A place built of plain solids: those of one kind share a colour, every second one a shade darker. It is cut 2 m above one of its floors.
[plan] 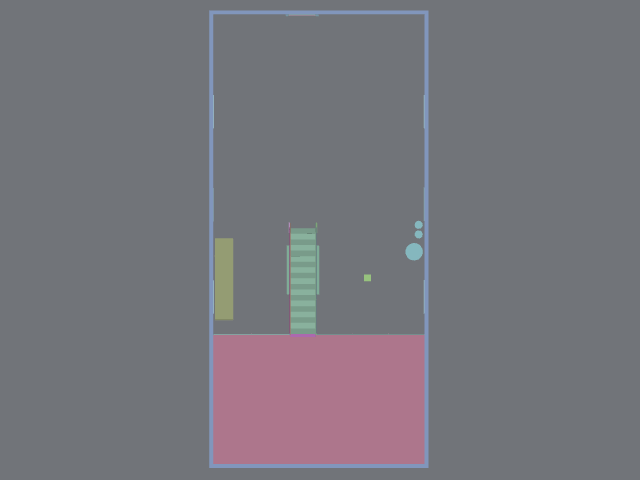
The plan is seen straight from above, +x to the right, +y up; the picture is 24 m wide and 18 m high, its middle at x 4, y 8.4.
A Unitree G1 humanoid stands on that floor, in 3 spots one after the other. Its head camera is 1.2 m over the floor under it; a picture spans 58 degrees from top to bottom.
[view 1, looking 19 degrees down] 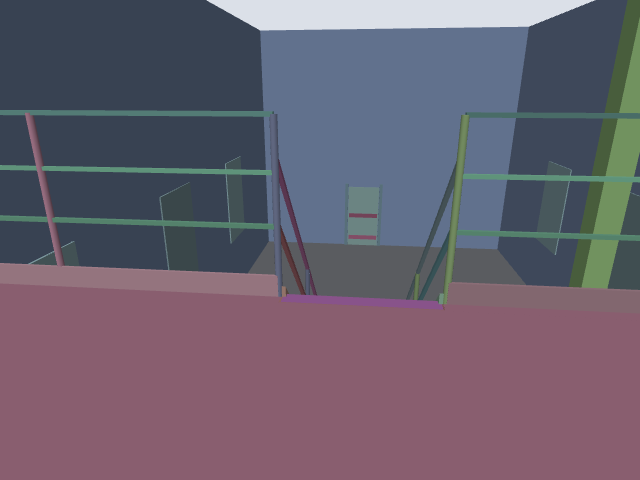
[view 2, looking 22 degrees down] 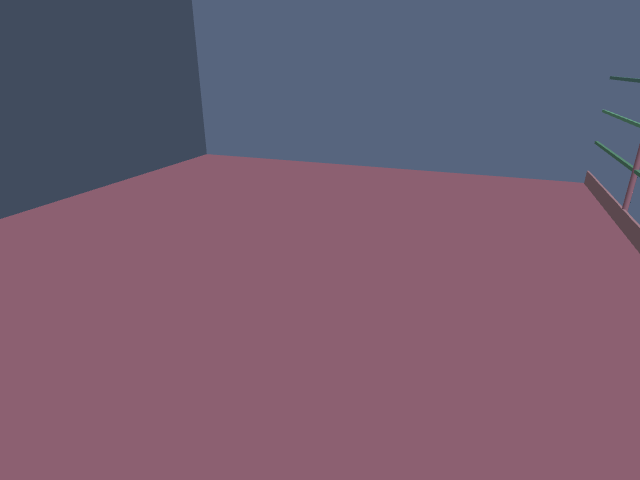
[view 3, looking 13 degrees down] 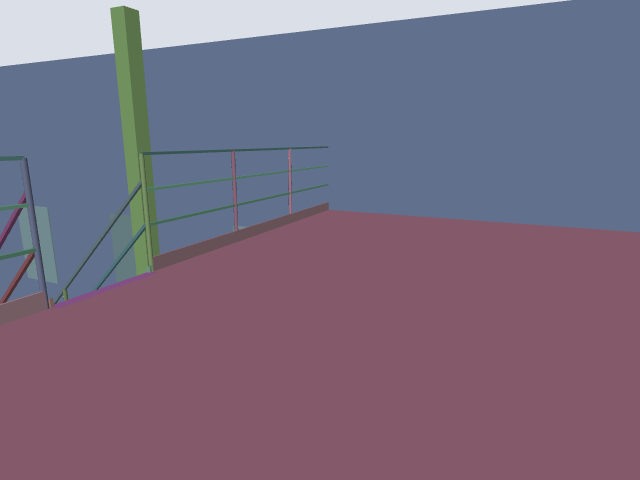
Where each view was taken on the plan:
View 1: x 3.36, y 2.46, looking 96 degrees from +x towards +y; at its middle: wall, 15.32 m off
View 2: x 5.36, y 3.70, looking -160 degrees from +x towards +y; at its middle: loft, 3.20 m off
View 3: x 1.00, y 1.78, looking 25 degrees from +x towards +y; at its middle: loft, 5.33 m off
